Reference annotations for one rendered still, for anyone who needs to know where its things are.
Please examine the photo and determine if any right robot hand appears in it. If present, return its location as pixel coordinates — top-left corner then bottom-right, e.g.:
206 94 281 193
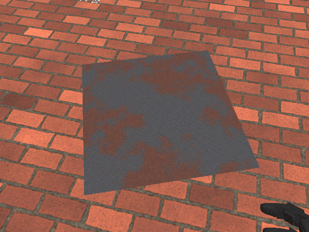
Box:
260 202 309 232

